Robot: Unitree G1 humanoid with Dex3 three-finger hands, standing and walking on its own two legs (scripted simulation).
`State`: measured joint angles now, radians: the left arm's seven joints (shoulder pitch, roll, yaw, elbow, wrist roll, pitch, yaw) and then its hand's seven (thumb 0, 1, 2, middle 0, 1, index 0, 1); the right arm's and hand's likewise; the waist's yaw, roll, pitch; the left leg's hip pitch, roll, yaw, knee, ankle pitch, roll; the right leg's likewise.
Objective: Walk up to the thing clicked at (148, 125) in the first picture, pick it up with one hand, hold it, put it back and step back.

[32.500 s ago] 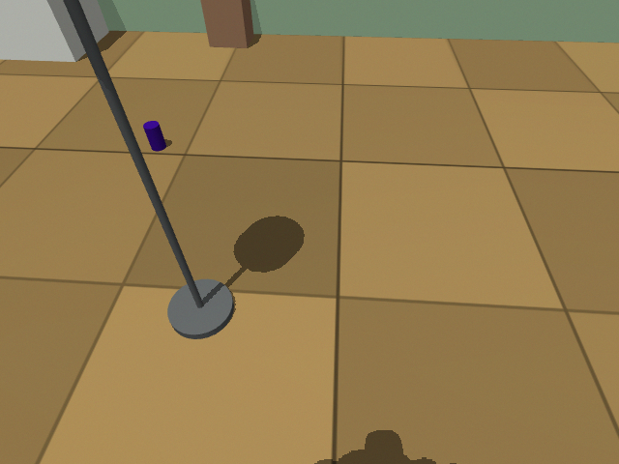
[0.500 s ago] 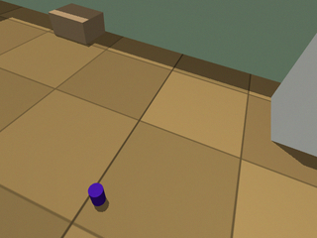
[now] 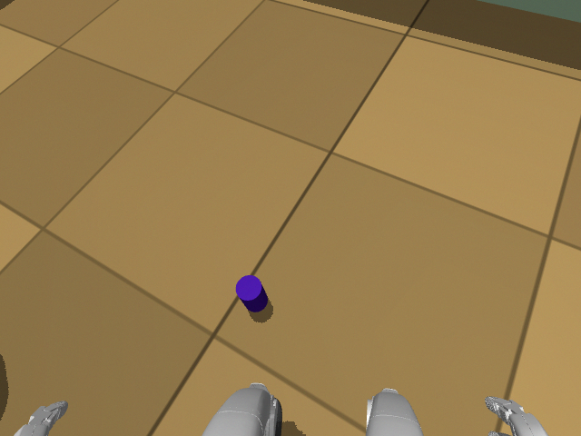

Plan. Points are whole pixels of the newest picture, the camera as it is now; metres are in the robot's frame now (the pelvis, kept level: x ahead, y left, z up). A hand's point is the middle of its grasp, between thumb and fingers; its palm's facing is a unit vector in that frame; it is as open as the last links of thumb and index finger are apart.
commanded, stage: walk up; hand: left
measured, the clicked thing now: (252, 294) +0.49 +0.20 -0.67
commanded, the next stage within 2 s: none
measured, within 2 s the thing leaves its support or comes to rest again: neither
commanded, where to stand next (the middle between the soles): +0.08 -0.02 m, yaw -3 degrees
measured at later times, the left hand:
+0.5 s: hand out of the picture +0.03 +0.23 -0.15, palm faces -0.09 -0.91 -0.41, open 7.3 cm
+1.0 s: hand out of the picture +0.01 +0.33 -0.12, palm faces -0.05 -0.88 -0.48, open 7.4 cm
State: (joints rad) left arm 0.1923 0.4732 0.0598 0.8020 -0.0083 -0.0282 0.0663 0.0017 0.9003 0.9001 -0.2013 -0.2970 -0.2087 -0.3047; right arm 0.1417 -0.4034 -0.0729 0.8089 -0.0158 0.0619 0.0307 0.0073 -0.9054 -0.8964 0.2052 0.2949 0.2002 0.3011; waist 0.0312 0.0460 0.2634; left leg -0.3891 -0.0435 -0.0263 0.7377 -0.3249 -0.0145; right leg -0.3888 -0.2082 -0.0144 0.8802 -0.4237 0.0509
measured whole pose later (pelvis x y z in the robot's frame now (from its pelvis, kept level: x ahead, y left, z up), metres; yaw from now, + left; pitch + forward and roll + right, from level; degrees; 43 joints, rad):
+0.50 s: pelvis -0.04 -0.05 -0.01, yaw -4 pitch -5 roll -2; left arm 0.29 0.42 0.07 0.90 0.02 -0.03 0.00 0.00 0.91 0.90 -0.20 -0.30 -0.21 -0.30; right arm 0.27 -0.49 -0.10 0.84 -0.07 0.07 -0.01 0.01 -0.90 -0.90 0.20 0.29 0.20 0.30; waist -0.02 0.01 0.12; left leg -0.51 0.04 -0.15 1.05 -0.52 0.03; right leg -0.37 0.00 0.00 0.85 -0.40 0.03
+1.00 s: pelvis -0.03 +0.02 +0.01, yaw -2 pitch -6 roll +3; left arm 0.34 0.48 0.07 0.92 0.03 0.01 -0.02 0.01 0.91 0.90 -0.20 -0.30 -0.20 -0.30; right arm 0.37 -0.42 -0.07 0.90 -0.03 -0.06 0.03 0.01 -0.90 -0.90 0.21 0.30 0.20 0.30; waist -0.01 -0.03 0.06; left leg -0.24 0.01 0.05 0.72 -0.40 0.02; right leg -0.57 -0.02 0.11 1.20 -0.39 -0.03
